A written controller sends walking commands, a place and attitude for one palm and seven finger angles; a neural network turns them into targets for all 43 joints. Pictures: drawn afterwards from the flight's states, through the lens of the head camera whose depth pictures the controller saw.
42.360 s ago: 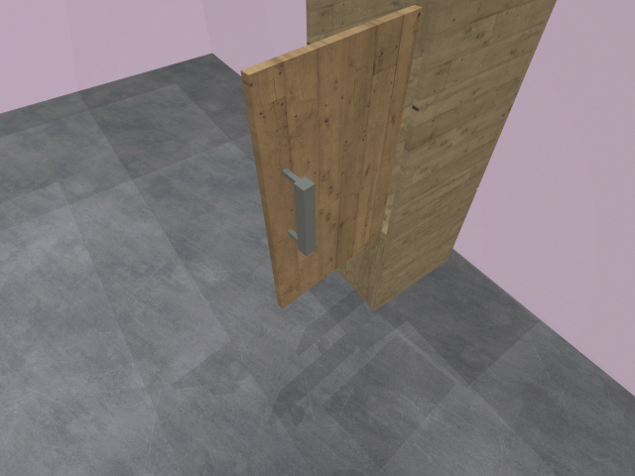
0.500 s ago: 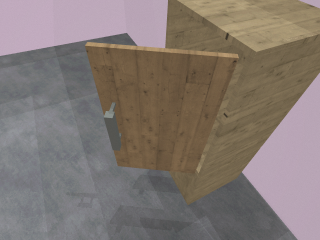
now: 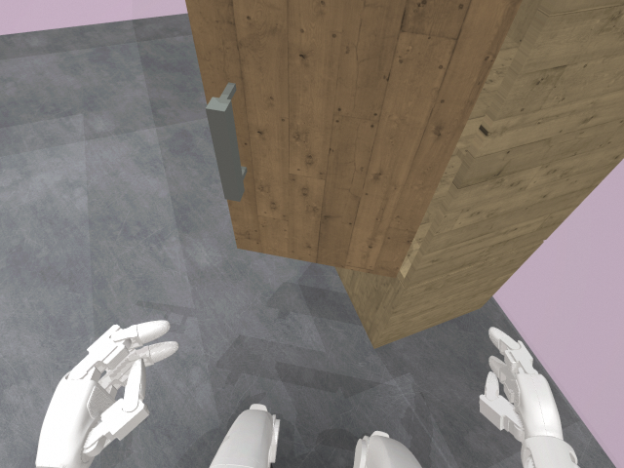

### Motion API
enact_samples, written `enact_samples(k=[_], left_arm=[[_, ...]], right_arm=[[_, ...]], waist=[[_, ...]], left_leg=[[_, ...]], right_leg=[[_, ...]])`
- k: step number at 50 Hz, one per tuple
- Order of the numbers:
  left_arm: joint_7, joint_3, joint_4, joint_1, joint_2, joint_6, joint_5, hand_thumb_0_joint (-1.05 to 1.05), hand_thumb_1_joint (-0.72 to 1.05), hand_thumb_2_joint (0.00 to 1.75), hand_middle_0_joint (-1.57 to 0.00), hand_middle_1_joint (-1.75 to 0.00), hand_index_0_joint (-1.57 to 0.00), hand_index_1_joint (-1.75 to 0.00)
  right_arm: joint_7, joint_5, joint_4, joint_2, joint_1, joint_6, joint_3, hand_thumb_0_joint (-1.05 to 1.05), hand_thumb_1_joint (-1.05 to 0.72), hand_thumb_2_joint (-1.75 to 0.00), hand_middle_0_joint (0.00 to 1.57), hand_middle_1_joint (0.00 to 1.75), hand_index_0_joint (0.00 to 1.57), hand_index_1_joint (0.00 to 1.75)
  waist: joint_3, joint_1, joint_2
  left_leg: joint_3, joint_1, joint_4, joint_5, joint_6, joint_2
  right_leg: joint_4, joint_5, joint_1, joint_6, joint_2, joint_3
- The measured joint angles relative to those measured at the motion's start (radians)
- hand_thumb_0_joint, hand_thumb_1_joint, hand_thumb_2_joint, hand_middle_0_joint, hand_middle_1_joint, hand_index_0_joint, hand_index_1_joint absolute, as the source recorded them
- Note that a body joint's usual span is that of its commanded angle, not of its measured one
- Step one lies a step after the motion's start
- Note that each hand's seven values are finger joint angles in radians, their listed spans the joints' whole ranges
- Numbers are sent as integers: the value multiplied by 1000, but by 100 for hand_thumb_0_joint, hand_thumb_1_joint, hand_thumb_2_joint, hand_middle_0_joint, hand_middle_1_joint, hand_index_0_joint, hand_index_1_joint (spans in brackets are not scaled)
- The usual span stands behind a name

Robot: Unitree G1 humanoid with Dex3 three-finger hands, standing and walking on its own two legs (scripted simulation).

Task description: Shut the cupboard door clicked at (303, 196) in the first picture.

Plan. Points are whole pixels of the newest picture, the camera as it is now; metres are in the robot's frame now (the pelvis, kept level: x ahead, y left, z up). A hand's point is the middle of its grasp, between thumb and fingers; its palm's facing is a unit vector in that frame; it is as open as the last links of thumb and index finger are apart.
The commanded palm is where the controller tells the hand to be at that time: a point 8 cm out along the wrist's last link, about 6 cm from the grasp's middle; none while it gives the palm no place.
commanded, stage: raise the hand and make a fist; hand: left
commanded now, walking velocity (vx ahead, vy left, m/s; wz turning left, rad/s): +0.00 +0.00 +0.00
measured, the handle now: (232, 145) +0.52 +0.19 +0.09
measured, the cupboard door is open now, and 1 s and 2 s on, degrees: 58 58 58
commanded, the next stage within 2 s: bring the fist close to the handle in 1.40 s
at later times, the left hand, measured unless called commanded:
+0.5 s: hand (151, 350) +0.22 +0.20 +0.06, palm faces -0.07 -1.00 -0.04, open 3.5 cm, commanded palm +0.20 +0.26 +0.07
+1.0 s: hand (139, 318) +0.24 +0.22 +0.10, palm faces -0.06 -1.00 -0.05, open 3.1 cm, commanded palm +0.23 +0.27 +0.09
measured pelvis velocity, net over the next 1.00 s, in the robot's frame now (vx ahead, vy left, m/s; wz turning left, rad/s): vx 0.02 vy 0.03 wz -0.01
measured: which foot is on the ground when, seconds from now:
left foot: down 0.00-1.00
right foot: down 0.00-1.00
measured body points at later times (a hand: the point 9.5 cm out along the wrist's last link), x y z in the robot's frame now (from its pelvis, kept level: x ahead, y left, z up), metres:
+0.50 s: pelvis +0.01 +0.03 +0.01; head +0.08 +0.03 +0.46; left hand +0.22 +0.26 +0.07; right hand +0.17 -0.22 -0.07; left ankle +0.06 +0.13 -0.63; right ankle +0.03 -0.08 -0.63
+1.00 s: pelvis +0.02 +0.03 +0.03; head +0.07 +0.04 +0.48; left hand +0.24 +0.27 +0.10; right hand +0.21 -0.19 -0.04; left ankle +0.06 +0.13 -0.63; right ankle +0.03 -0.08 -0.63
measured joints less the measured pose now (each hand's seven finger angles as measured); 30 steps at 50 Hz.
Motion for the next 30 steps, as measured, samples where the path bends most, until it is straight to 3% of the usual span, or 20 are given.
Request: enact_samples(k=[3,5,7,9,11,13,15,18,22,24,27,30], left_arm=[[-11,-7,-100,-40,9,-33,-42,2,90,90,-56,-69,-56,-69],[-46,-28,-121,-102,9,-11,-51,2,90,90,-59,-73,-60,-73],[-81,-54,-107,-161,12,66,-40,2,90,90,-63,-77,-63,-77],[-102,-72,-76,-197,16,179,-24,1,90,90,-67,-81,-67,-81],[-95,-75,-59,-196,15,286,-15,1,90,90,-70,-85,-71,-85],[-52,-58,-71,-161,6,342,-15,1,90,90,-74,-89,-74,-89],[8,-31,-105,-114,-5,334,-19,2,90,90,-78,-93,-78,-93],[75,6,-153,-55,-13,242,-16,2,90,90,-83,-99,-83,-99],[67,-2,-160,-39,-5,133,-6,2,90,90,-90,-107,-90,-107],[31,-32,-140,-51,-3,128,-4,1,90,90,-94,-111,-94,-111],[-9,-77,-124,-68,4,167,9,1,90,90,-100,-117,-100,-117],[2,-85,-157,-69,16,203,17,2,90,90,-105,-123,-105,-123]], right_arm=[[-23,7,18,13,-7,-6,33,1,-91,-90,19,30,20,30],[-34,15,28,28,-4,-2,59,1,-91,-90,20,30,20,30],[-40,26,30,50,8,12,80,1,-90,-90,20,30,20,30],[-42,35,23,73,31,36,94,1,-90,-90,20,30,20,30],[-42,39,12,91,64,61,97,1,-90,-90,20,30,20,30],[-43,36,5,101,100,79,90,1,-90,-90,20,30,20,30],[-43,32,7,103,135,83,75,1,-90,-90,20,30,20,30],[-37,21,24,88,170,79,53,1,-90,-90,20,30,20,30],[-28,15,38,43,168,69,43,1,-90,-90,20,30,20,30],[-29,20,34,24,150,63,42,1,-90,-90,20,30,20,30],[-35,26,16,15,121,55,42,1,-90,-90,20,30,20,30],[-38,25,-7,27,98,53,43,1,-90,-90,20,30,20,30]], waist=[[-3,16,37],[-5,15,60],[-7,3,73],[-7,-15,79],[-5,-37,78],[-6,-52,72],[-9,-56,65],[-17,-49,56],[-21,-43,61],[-15,-42,64],[-8,-44,61],[-7,-44,52]], left_leg=[[-22,-39,44,-10,2,3],[-28,-52,56,-11,5,4],[-22,-55,50,-7,7,5],[-7,-42,28,0,11,5],[12,-16,-4,7,15,5],[30,14,-37,11,21,6],[41,41,-63,12,25,7],[45,57,-82,12,30,3],[34,31,-61,4,40,-9],[31,15,-47,1,46,-12],[34,4,-38,-2,52,-13],[40,16,-47,-2,54,-11]], right_leg=[[25,-7,-23,-1,4,-20],[30,-5,-32,1,6,-24],[25,1,-38,5,7,-18],[9,11,-33,11,8,-3],[-16,21,-18,18,8,15],[-44,30,3,25,9,33],[-70,37,25,30,12,44],[-92,40,43,36,9,47],[-81,32,29,44,-2,36],[-72,29,18,49,-6,33],[-67,30,7,54,-7,37],[-77,34,18,56,-5,42]])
